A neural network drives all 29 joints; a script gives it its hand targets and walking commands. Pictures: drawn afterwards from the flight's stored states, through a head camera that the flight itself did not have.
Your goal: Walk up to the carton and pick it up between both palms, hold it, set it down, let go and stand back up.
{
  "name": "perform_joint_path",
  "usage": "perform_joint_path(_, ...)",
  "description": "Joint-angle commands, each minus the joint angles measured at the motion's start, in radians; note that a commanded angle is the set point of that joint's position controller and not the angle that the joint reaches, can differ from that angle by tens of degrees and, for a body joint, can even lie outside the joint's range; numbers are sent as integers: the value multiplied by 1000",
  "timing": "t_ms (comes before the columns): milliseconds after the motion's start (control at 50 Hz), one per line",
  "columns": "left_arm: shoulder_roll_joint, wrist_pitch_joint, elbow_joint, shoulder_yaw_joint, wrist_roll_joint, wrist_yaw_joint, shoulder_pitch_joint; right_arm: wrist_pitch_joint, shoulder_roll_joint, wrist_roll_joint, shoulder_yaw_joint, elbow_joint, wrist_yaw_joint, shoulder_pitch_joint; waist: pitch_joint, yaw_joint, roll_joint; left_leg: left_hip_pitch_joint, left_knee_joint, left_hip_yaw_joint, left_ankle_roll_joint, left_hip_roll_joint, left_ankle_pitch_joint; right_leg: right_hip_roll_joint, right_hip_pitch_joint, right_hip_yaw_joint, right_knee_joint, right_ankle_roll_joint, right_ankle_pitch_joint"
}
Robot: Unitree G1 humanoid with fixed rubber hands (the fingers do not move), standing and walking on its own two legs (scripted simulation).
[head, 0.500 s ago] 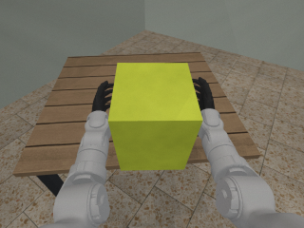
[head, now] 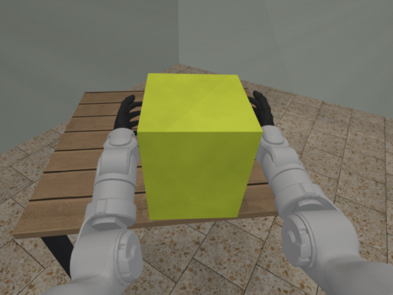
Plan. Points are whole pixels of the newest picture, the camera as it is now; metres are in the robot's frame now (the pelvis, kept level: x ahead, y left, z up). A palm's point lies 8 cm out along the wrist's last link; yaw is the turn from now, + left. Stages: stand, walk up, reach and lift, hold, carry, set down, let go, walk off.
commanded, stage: reach and lift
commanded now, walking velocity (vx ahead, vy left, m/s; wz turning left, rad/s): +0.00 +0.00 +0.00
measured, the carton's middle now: (193, 147) +0.39 +0.03 +0.14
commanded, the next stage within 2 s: hold in 1.36 s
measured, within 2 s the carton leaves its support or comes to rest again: neither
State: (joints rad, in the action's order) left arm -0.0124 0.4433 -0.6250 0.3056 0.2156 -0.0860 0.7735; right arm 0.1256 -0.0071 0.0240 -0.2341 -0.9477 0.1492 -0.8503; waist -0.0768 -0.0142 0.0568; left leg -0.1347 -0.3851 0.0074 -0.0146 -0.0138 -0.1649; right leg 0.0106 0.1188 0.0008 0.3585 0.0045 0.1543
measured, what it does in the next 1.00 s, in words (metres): stands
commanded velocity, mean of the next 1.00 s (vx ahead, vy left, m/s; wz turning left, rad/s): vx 0.00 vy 0.00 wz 0.00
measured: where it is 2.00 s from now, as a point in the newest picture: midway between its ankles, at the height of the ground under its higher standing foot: outside the picture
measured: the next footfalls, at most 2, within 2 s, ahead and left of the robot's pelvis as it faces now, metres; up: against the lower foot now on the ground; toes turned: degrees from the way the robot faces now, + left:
none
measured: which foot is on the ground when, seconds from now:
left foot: down 0.00-1.00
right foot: down 0.00-1.00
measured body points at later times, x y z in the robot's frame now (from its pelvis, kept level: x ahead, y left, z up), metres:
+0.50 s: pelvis +0.00 +0.00 +0.00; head -0.07 +0.03 +0.44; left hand +0.40 +0.16 +0.22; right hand +0.41 -0.13 +0.24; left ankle +0.03 +0.12 -0.75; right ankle +0.03 -0.12 -0.75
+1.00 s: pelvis +0.00 +0.00 +0.00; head -0.07 +0.03 +0.44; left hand +0.40 +0.16 +0.24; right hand +0.41 -0.13 +0.27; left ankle +0.03 +0.12 -0.75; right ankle +0.03 -0.12 -0.75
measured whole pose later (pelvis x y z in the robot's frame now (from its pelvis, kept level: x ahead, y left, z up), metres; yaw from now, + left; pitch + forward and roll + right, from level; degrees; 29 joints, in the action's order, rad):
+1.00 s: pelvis +0.00 +0.00 +0.00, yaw +0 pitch -5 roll -1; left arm -0.02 0.73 -0.55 0.31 0.22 -0.12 0.91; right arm 0.42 -0.14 0.24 -0.13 -0.95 0.17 -1.06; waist -0.10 0.03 0.06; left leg -0.13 -0.39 0.01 -0.01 -0.01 -0.17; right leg 0.01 0.12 0.00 0.36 0.00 0.16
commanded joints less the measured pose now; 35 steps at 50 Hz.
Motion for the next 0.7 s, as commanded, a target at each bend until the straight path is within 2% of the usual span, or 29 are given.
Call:
perform_joint_path(0,629,-14,207,-386,-106,178,899,-12,592,68,314,298,-93,-903,-342,99,-63,151,75,-31,-8,48,98,8,-190,-45,-99,-52,-91)
perform_joint_path(120,632,13,247,-399,-136,153,1011,41,627,103,323,269,-104,-967,-400,103,-83,111,82,-24,-6,51,51,8,-171,-40,-88,-50,-54)
perform_joint_path(140,640,21,238,-413,-148,148,1027,45,627,112,329,288,-106,-1001,-415,105,-87,107,81,-22,-6,51,38,7,-167,-40,-87,-49,-46)
perform_joint_path(180,634,40,202,-389,-131,143,1005,69,617,119,320,239,-109,-980,-370,107,-94,98,88,-18,-4,47,24,10,-146,-37,-92,-43,-27)
perform_joint_path(200,631,43,227,-391,-138,139,1033,75,624,130,325,247,-113,-1002,-400,99,-90,103,84,-20,-3,49,24,10,-148,-38,-90,-45,-20)
perform_joint_path(300,599,86,203,-350,-127,132,1006,126,621,179,352,235,-110,-1006,-387,83,-68,97,82,-16,10,52,54,13,-156,-29,-90,-53,-62)
perform_joint_path(460,588,114,267,-364,-159,128,1063,186,616,244,369,249,-98,-995,-431,101,-83,103,67,-7,-1,53,94,22,-161,-20,-79,-63,-121)
perform_joint_path(540,612,120,324,-416,-204,118,1117,203,627,290,390,308,-92,-1031,-484,112,-109,108,51,6,-15,50,121,31,-157,-17,-66,-63,-146)
perform_joint_path(600,616,137,312,-431,-213,114,1106,215,617,300,389,341,-87,-1051,-494,124,-112,111,47,8,-18,50,118,32,-147,-19,-69,-63,-149)
perform_joint_path(620,607,137,319,-422,-213,115,1106,223,629,306,400,342,-84,-1046,-493,111,-100,108,44,6,-15,51,129,32,-156,-17,-68,-65,-158)
perform_joint_path(660,607,147,330,-425,-216,114,1113,231,627,326,412,366,-80,-1064,-510,106,-102,112,40,5,-14,54,133,36,-155,-14,-67,-67,-158)
perform_joint_path(680,610,147,339,-430,-218,112,1131,239,632,324,404,343,-82,-1051,-488,109,-113,104,44,7,-17,51,125,37,-139,-15,-68,-64,-149)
